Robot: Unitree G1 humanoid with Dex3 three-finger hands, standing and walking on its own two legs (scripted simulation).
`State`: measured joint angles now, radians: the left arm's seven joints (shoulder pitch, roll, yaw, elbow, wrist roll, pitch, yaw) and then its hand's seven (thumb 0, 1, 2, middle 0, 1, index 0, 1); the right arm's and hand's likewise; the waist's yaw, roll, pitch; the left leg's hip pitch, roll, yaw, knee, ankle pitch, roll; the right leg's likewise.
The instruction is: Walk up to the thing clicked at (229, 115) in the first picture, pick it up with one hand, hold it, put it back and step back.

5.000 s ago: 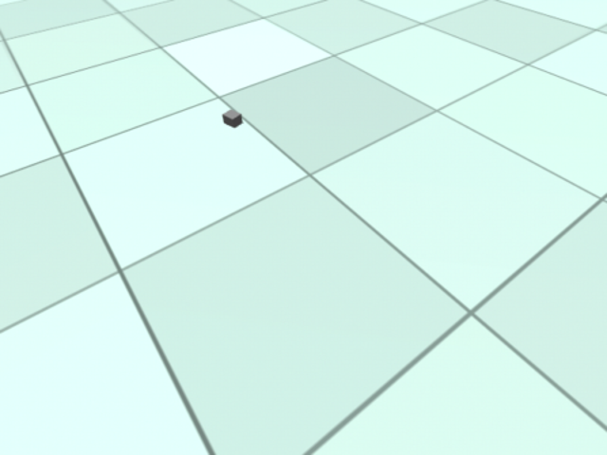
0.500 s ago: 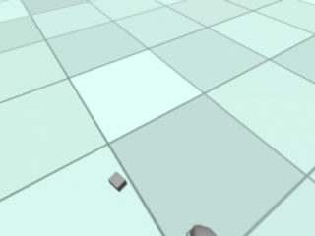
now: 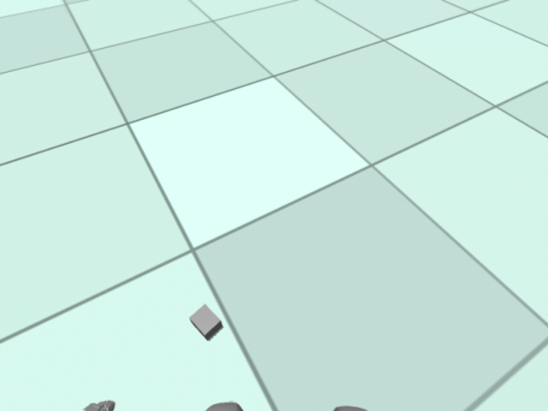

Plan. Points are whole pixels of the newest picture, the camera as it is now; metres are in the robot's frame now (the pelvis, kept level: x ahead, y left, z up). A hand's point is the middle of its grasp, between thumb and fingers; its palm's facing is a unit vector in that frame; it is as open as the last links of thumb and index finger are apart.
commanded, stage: walk up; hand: left
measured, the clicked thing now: (206, 322) +0.49 +0.27 -0.73
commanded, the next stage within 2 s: stand in 1.06 s
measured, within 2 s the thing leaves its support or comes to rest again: neither
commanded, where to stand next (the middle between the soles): +0.10 +0.01 m, yaw +0 degrees
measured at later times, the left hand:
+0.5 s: hand out of the picture +0.08 +0.26 -0.13, palm faces +0.01 -0.93 -0.36, open 7.4 cm
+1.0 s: hand out of the picture +0.11 +0.25 -0.13, palm faces -0.01 -0.94 -0.34, open 7.4 cm
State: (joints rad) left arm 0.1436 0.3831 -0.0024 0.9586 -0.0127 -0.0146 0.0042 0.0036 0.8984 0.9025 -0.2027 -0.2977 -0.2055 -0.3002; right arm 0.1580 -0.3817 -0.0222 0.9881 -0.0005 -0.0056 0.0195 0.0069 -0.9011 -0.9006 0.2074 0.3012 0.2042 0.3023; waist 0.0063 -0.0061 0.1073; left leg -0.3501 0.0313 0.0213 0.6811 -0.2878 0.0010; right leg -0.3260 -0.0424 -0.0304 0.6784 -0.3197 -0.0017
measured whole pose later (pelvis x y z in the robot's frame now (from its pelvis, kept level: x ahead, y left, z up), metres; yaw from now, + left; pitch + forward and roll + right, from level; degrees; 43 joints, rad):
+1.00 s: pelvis +0.02 +0.00 +0.03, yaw +1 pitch -2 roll +0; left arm 0.08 0.34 0.01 1.15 0.01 -0.02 -0.01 0.00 0.90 0.90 -0.20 -0.30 -0.20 -0.30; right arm 0.09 -0.35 -0.01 1.16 0.00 0.00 0.02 0.01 -0.90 -0.90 0.21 0.30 0.20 0.30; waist -0.01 0.01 0.05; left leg -0.16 0.02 0.01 0.34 -0.14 -0.01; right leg -0.12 -0.04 -0.05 0.32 -0.16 0.03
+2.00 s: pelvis +0.04 -0.02 +0.03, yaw +0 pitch -2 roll +0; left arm 0.10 0.35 0.00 1.13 0.01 -0.01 -0.01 0.00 0.90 0.90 -0.20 -0.30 -0.20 -0.30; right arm 0.09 -0.35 -0.01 1.15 -0.01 -0.01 0.01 0.01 -0.90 -0.90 0.21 0.30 0.20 0.30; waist -0.01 0.01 0.04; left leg -0.12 0.05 0.02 0.30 -0.16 -0.04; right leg -0.10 -0.01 -0.05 0.31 -0.18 0.00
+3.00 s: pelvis +0.05 -0.02 +0.03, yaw +0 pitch -2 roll +0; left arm 0.12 0.35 0.00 1.12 0.01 -0.01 -0.01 0.00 0.90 0.90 -0.20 -0.30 -0.20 -0.30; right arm 0.11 -0.35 0.00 1.14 -0.01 -0.01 0.01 0.01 -0.90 -0.90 0.21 0.30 0.20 0.30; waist 0.00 0.00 0.05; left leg -0.10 0.05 0.03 0.30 -0.17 -0.04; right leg -0.09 -0.02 -0.04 0.31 -0.19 0.00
